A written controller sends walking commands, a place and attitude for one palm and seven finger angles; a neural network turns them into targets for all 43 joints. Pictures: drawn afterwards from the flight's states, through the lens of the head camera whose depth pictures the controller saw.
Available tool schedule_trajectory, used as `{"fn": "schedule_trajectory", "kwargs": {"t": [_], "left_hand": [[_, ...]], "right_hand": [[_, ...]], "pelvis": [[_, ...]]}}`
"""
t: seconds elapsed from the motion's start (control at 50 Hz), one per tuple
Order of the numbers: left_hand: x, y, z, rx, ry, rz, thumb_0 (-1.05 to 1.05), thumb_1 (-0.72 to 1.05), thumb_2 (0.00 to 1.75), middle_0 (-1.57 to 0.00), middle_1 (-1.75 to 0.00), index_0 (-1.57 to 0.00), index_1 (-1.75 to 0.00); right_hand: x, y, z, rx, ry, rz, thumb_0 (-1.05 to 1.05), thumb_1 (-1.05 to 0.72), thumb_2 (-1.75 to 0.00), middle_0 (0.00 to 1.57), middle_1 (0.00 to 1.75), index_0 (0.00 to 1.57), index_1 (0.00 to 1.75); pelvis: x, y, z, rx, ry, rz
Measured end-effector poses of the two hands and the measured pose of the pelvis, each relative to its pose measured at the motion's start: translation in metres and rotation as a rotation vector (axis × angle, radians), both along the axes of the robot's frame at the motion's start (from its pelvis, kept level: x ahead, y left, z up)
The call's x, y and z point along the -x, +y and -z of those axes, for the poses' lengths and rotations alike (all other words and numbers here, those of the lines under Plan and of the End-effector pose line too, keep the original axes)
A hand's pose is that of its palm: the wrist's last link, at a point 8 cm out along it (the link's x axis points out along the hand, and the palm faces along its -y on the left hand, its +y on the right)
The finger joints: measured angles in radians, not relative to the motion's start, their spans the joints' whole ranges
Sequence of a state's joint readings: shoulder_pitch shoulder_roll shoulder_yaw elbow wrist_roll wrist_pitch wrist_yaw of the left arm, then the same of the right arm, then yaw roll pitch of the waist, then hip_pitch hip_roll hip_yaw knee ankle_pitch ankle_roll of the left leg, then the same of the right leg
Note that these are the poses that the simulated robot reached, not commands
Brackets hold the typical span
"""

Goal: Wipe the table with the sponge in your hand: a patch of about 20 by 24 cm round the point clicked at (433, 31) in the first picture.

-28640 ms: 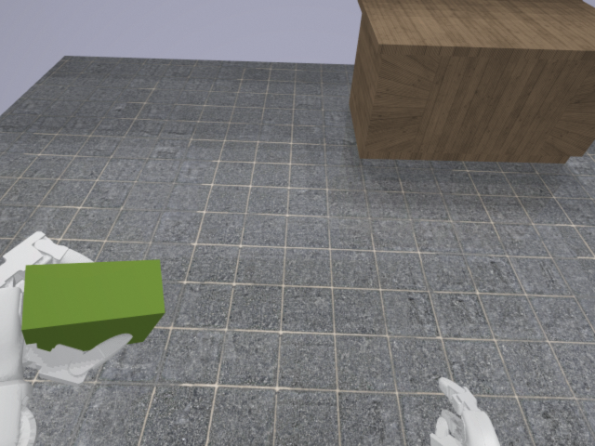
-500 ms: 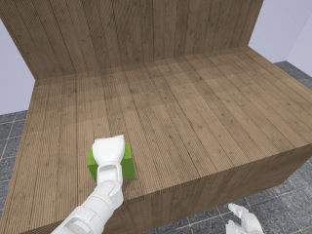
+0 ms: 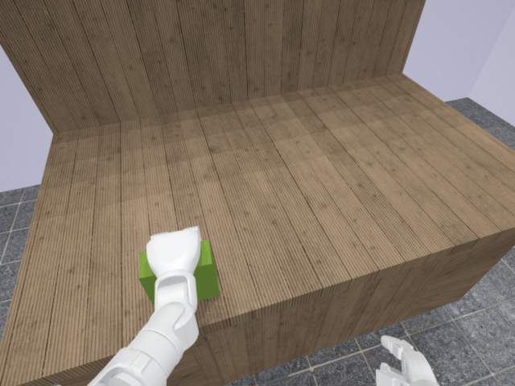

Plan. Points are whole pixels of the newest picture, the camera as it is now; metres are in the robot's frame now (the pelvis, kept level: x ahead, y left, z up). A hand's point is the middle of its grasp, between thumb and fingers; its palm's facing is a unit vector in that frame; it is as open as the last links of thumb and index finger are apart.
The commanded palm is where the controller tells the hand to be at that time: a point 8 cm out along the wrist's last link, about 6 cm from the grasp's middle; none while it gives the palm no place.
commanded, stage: slide back across to the middle lane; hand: left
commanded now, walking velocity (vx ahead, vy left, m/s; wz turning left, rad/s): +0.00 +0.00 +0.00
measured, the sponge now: (183, 280) +0.31 +0.18 -0.05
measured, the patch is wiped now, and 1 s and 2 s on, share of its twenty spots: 1.00 1.00 1.00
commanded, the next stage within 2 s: wipe forward along the middle lane in 0.74 s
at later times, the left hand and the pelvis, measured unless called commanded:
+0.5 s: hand (155, 278) +0.29 +0.22 -0.01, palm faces -0.07 -0.09 -0.99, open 9.9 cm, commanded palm +0.25 +0.22 +0.03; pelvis +0.00 +0.00 +0.01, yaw -1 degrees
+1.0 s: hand (131, 279) +0.29 +0.26 -0.02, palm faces -0.08 -0.07 -0.99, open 9.9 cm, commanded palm +0.27 +0.26 +0.02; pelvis +0.00 +0.01 +0.00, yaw +0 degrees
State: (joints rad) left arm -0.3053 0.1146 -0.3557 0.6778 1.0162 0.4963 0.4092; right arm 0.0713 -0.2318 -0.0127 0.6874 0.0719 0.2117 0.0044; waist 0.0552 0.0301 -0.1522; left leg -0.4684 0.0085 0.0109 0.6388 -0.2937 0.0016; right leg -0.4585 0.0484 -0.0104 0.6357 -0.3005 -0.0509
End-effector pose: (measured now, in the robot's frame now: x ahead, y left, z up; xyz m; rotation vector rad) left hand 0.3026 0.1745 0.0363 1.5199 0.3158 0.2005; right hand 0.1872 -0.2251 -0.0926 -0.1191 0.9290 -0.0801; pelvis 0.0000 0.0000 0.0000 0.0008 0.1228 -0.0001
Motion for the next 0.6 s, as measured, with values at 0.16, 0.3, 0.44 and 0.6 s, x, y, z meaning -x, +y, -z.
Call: {"fn": "schedule_trajectory", "kwargs": {"t": [0.16,0.3,0.44,0.6], "left_hand": [[-0.001,0.000,0.000,0.000,0.007,-0.002,0.00,-0.46,1.03,-0.73,-1.35,-0.74,-1.36],[0.005,0.008,-0.003,0.031,-0.007,-0.015,0.00,-0.46,1.03,-0.73,-1.35,-0.74,-1.36],[0.020,0.028,-0.007,0.036,-0.001,-0.057,0.00,-0.46,1.03,-0.73,-1.35,-0.74,-1.36],[0.033,0.054,-0.006,0.039,0.031,-0.068,-0.01,-0.46,1.03,-0.73,-1.35,-0.74,-1.36]], "right_hand": [[0.015,-0.008,0.005,0.011,0.020,0.029,0.01,-0.90,-0.90,0.19,0.30,0.20,0.30],[0.018,-0.008,0.002,0.000,-0.002,0.056,0.01,-0.90,-0.90,0.20,0.30,0.20,0.30],[0.006,-0.006,-0.009,0.002,-0.049,0.049,0.01,-0.90,-0.90,0.20,0.30,0.20,0.30],[-0.015,0.000,-0.021,0.026,-0.114,0.012,0.01,-0.90,-0.90,0.20,0.30,0.20,0.30]], "pelvis": [[0.003,0.000,0.000,-0.001,0.001,0.004],[0.002,0.000,-0.002,-0.004,-0.013,0.022],[-0.001,0.002,-0.006,-0.002,-0.039,0.023],[-0.001,0.005,-0.007,0.002,-0.055,0.008]]}}
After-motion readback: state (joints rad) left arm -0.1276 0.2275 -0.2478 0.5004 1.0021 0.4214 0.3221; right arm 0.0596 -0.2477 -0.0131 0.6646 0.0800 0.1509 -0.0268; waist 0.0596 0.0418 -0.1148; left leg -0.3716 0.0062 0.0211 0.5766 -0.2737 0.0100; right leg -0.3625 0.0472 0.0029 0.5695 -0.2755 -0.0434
